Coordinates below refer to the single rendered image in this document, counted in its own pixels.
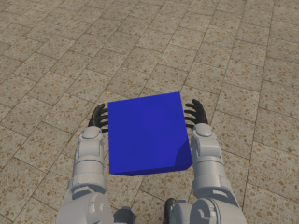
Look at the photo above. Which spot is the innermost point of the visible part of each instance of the carton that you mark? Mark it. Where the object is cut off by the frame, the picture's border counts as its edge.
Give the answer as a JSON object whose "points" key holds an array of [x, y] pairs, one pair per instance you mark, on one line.
{"points": [[148, 135]]}

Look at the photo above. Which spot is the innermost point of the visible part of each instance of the robot left hand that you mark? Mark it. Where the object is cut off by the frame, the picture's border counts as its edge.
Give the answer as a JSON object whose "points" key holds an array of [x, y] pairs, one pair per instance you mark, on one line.
{"points": [[96, 118]]}

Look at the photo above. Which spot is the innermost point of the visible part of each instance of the right robot foot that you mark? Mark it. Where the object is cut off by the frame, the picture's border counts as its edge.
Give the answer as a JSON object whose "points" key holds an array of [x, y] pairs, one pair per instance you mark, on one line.
{"points": [[168, 203]]}

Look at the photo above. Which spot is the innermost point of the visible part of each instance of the left robot forearm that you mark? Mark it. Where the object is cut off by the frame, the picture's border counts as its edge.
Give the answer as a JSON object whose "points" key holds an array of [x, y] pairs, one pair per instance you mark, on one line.
{"points": [[88, 166]]}

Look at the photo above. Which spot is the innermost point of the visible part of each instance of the robot right hand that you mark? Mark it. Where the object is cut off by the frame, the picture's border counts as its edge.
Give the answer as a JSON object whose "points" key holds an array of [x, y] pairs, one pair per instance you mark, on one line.
{"points": [[200, 114]]}

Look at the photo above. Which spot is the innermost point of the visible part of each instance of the left robot upper arm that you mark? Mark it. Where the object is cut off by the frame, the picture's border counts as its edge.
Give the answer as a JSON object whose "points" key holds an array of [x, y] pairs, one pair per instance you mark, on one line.
{"points": [[92, 208]]}

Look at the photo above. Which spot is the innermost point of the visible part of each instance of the right robot upper arm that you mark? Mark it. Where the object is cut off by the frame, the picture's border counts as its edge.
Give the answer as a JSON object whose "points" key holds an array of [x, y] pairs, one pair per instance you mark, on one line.
{"points": [[207, 210]]}

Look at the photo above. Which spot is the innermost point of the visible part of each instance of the right robot forearm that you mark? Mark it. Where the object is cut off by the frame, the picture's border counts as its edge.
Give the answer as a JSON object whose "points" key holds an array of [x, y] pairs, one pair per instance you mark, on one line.
{"points": [[208, 167]]}

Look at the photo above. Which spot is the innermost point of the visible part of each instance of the left robot thigh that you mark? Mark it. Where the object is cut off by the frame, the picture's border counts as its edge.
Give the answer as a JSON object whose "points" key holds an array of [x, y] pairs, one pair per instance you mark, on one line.
{"points": [[124, 216]]}

